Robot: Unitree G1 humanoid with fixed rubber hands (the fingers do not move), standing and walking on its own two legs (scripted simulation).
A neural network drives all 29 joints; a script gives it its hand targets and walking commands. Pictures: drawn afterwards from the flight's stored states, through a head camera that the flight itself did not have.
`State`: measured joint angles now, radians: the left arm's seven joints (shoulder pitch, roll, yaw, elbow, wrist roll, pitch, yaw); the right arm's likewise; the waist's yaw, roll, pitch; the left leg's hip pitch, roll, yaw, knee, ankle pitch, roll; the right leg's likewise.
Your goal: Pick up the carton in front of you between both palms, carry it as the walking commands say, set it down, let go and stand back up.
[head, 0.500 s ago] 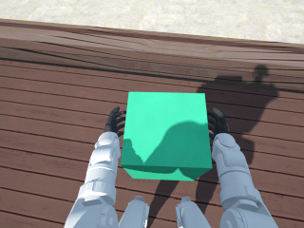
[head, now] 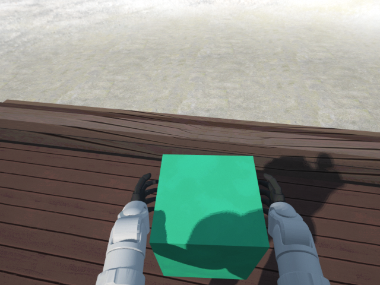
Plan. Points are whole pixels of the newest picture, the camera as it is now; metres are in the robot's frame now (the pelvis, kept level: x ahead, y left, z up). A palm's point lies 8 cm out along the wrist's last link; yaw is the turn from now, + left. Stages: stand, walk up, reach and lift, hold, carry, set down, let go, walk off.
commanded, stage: reach and lift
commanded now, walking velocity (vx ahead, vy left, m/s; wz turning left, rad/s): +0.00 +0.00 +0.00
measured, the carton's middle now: (206, 219) +0.29 +0.00 -0.05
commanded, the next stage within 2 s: hold in 1.00 s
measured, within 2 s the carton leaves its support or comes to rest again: neither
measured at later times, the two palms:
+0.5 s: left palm (138, 204) +0.28 +0.15 +0.03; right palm (278, 205) +0.28 -0.15 +0.03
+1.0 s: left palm (137, 200) +0.28 +0.15 +0.04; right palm (279, 202) +0.29 -0.15 +0.04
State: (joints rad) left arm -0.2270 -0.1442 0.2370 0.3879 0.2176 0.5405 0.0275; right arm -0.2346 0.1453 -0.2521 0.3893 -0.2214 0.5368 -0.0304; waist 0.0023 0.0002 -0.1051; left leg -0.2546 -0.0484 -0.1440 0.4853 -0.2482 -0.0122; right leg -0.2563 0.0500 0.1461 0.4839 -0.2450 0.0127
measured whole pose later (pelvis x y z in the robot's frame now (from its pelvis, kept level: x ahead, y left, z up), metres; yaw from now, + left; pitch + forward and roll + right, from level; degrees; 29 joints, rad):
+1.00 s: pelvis +0.00 +0.00 +0.01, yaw +0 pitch -5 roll +0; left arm -0.24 -0.15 0.22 0.27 0.26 0.70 -0.01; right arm -0.25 0.15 -0.23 0.28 -0.27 0.69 0.00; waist 0.00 0.00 -0.01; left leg -0.07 -0.04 -0.14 0.37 -0.21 -0.01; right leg -0.08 0.04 0.14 0.37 -0.20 0.01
